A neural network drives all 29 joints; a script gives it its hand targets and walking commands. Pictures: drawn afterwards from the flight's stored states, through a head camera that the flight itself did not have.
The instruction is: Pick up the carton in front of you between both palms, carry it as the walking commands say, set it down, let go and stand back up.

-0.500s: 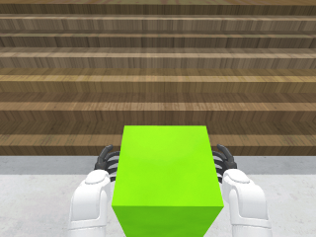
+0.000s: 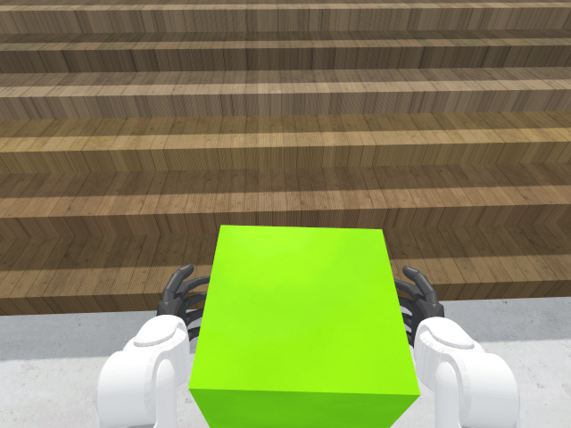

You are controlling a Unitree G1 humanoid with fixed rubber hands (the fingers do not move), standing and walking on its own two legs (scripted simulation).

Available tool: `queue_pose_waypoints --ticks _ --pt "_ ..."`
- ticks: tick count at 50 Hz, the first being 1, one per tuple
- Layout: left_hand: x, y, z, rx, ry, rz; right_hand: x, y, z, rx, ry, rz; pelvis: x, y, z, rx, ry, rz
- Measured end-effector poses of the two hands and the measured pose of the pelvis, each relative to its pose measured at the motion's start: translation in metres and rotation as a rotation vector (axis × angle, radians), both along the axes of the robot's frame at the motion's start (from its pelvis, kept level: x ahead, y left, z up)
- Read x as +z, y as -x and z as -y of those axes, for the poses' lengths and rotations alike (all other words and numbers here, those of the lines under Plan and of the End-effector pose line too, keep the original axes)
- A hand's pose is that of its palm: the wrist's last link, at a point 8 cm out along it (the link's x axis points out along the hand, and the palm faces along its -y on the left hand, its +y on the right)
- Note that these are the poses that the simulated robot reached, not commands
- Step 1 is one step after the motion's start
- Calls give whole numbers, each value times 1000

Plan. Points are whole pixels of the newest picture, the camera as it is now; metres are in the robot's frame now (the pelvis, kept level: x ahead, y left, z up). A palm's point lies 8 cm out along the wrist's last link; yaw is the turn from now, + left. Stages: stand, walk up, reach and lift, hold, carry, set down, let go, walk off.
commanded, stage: carry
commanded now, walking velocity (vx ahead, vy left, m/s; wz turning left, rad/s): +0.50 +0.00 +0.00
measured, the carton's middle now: (297, 342) +0.26 +0.00 +0.03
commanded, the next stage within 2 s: none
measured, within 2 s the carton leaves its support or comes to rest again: neither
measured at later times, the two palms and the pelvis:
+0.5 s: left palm (218, 145) +0.59 +0.15 +0.13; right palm (376, 139) +0.63 -0.15 +0.13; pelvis +0.32 -0.03 -0.01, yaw +4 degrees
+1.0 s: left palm (236, 66) +1.01 +0.16 +0.13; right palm (347, 67) +0.99 -0.14 +0.13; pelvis +0.63 +0.03 +0.00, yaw +2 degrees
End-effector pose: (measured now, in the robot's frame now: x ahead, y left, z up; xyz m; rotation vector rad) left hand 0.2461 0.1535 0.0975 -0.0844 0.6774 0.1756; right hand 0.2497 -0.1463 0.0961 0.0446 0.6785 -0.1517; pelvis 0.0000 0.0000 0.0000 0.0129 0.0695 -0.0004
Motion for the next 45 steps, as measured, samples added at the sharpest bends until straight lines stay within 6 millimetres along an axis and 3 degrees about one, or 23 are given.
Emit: queue_pose_waypoints --ticks 5,9,15,21,28,37,41,45 --pt "12 -62 5 -71 -4 -14 14 -44 5 -68 1 -15 18 -54 -10 1 30 -14" --pt "22 -111 3 -68 0 29 28 -96 3 -64 8 28 22 -102 -9 12 44 -15" --pt "33 -191 -1 -1 2 123 41 -195 -1 -4 0 122 10 -185 1 27 34 -2" --pt "34 -292 6 66 -13 186 32 -312 5 43 -49 184 -17 -279 19 57 37 26" --pt "43 -388 3 132 -9 102 39 -424 0 77 -81 98 6 -352 31 66 8 5" --pt "74 -549 0 55 -30 135 69 -567 0 44 -41 137 16 -464 17 44 1 -18" --pt "70 -625 -7 20 -21 136 70 -635 -7 23 -12 137 3 -524 2 32 11 -15" --pt "52 -699 -11 -31 9 127 60 -694 -11 -27 18 128 -16 -581 -14 24 7 5"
